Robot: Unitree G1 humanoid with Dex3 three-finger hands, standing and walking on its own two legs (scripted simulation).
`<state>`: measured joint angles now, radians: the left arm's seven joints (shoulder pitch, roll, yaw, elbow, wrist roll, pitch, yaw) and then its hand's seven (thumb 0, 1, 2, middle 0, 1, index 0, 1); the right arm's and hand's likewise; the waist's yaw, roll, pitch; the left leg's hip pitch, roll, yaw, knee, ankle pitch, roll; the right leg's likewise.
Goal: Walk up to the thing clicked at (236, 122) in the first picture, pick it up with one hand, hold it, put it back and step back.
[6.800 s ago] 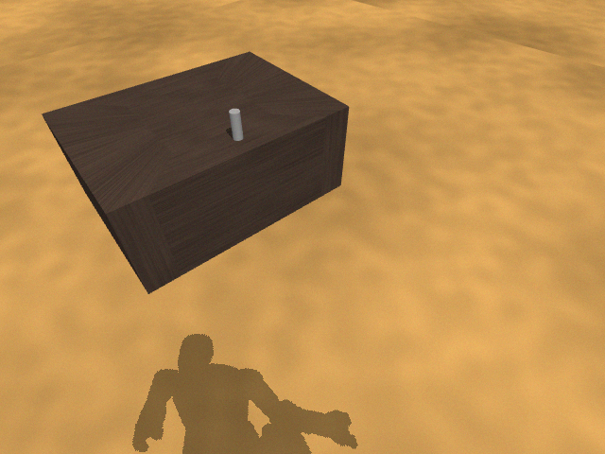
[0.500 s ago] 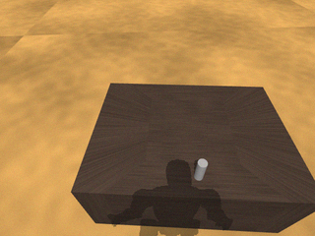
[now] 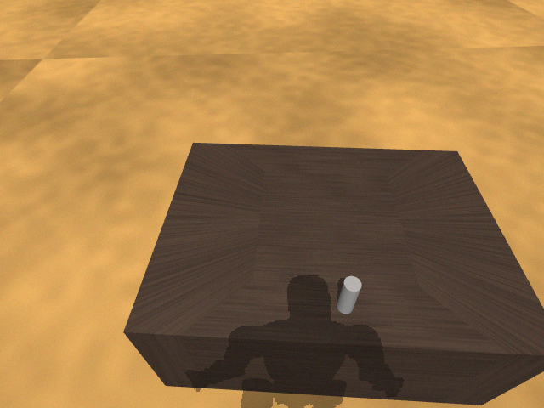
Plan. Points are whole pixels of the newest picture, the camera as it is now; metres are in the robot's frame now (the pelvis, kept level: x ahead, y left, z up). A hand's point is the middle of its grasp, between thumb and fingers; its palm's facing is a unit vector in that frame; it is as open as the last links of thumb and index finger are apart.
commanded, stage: stand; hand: right
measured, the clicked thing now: (348, 295) +0.46 -0.18 -0.27
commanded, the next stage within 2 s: go down in 0.58 s
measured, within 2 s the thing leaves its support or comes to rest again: neither
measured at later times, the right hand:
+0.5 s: hand out of the picture +0.07 -0.25 -0.16, palm faces -0.03 +0.94 -0.33, open 7.3 cm
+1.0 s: hand out of the picture +0.16 -0.25 -0.15, palm faces +0.06 +0.95 -0.30, open 13.0 cm
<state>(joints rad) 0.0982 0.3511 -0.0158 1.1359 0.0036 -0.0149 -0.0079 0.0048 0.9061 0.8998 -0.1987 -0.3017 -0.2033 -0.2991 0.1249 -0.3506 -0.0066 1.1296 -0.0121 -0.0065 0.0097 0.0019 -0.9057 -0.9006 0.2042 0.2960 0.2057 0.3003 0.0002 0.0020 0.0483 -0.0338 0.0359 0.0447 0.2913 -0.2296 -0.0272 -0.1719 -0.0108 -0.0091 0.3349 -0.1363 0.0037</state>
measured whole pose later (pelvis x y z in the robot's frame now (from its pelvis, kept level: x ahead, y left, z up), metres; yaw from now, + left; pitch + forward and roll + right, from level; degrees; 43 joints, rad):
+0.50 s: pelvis +0.00 +0.00 +0.00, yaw +0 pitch -1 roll +0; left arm 0.10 0.35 -0.01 1.13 0.01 -0.01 -0.01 0.00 0.91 0.90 -0.20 -0.30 -0.20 -0.30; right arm 0.13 -0.35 -0.01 1.13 -0.01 -0.01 0.01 0.00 -0.91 -0.90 0.20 0.30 0.21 0.30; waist 0.00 0.01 0.05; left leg -0.03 0.03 0.04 0.28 -0.23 -0.03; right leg -0.17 -0.01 -0.01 0.33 -0.14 0.00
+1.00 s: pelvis -0.01 +0.01 -0.02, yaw +1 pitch +6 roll +1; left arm 0.13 0.29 0.09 0.76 -0.03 -0.08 0.03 0.00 0.24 0.32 -0.05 -0.08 -0.06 -0.07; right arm 0.01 -0.35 -0.13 0.85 0.00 0.19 0.04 0.00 -0.25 -0.32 0.08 0.08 0.07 0.08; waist 0.01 0.00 -0.01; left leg -0.33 0.02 0.03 0.55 -0.32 -0.01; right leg -0.45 -0.04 -0.01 0.56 -0.22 0.01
